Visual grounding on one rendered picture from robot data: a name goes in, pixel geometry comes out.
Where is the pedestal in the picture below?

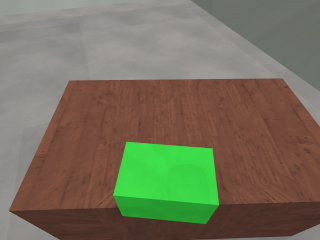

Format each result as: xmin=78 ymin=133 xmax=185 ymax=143
xmin=9 ymin=78 xmax=320 ymax=240

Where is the carton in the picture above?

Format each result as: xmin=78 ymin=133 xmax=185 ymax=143
xmin=113 ymin=142 xmax=219 ymax=224

